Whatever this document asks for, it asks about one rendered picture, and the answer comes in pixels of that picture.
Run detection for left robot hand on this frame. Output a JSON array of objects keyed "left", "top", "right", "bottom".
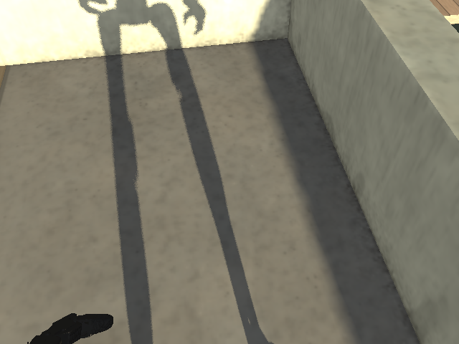
[{"left": 27, "top": 313, "right": 113, "bottom": 344}]

